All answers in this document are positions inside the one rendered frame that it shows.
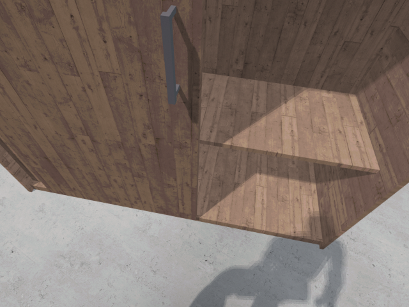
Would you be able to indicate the handle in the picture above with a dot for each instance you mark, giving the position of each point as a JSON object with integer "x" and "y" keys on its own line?
{"x": 167, "y": 38}

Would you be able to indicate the wardrobe door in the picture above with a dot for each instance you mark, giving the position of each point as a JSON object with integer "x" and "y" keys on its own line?
{"x": 20, "y": 162}
{"x": 83, "y": 99}

